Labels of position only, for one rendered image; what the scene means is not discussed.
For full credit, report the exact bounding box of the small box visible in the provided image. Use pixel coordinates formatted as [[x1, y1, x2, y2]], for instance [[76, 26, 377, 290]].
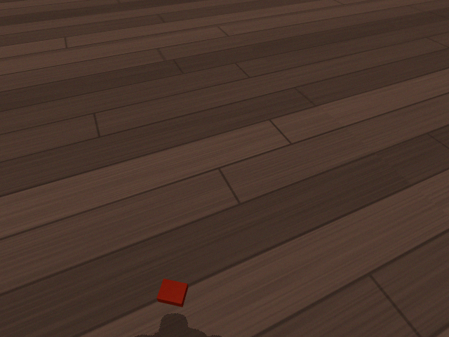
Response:
[[156, 279, 188, 307]]

